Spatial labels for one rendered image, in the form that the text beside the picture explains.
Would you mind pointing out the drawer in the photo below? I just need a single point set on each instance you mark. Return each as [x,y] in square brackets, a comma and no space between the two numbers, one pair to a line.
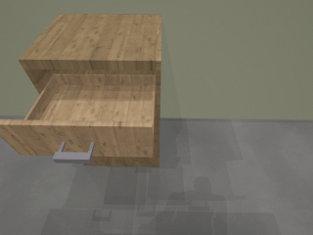
[115,111]

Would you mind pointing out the cabinet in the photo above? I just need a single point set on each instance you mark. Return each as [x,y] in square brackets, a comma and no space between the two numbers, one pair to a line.
[127,44]

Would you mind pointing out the handle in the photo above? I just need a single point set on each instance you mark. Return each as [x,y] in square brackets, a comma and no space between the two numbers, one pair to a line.
[62,157]

